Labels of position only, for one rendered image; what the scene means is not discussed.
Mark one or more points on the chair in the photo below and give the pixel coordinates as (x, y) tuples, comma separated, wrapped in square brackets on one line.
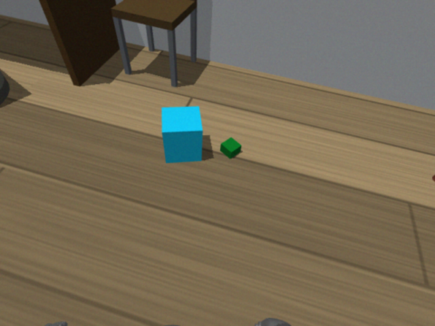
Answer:
[(164, 14)]

